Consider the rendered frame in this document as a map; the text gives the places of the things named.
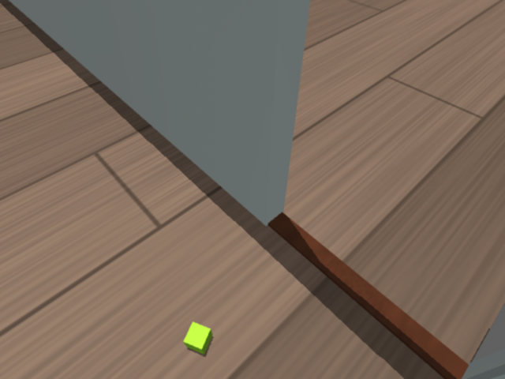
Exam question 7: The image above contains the cube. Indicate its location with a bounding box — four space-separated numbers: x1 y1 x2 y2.
183 322 212 354

